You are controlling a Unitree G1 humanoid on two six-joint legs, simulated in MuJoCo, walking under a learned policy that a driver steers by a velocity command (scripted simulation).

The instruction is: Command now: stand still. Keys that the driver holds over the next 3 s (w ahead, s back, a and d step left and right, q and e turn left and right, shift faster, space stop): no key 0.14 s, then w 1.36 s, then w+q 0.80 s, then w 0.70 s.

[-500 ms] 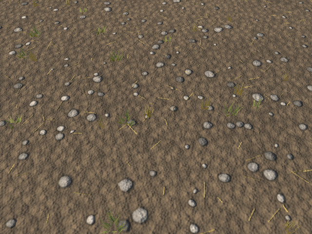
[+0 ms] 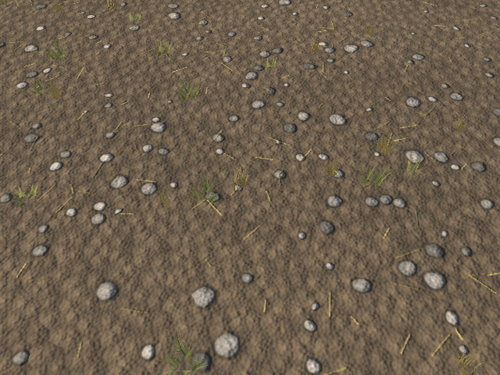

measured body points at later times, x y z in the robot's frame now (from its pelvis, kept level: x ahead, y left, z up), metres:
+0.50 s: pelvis +0.07 -0.03 +0.00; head +0.08 -0.04 +0.45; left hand +0.08 +0.23 -0.14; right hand +0.09 -0.30 -0.15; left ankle -0.01 +0.11 -0.68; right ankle +0.04 -0.12 -0.74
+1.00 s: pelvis +0.34 +0.03 +0.00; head +0.36 +0.04 +0.44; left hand +0.35 +0.30 -0.15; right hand +0.46 -0.23 -0.12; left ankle +0.40 +0.11 -0.74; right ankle +0.22 -0.11 -0.63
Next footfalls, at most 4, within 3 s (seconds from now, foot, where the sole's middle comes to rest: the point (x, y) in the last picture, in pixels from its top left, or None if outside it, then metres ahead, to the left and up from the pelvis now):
0.86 left None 0.44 0.12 -0.77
1.42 right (300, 290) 0.76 -0.12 -0.77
1.96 left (216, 215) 1.05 0.14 -0.77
2.46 right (240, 145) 1.39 0.06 -0.77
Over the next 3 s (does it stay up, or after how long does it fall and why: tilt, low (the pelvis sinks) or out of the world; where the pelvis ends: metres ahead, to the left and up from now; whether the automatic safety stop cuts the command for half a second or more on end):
stays up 1.44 0.25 -0.01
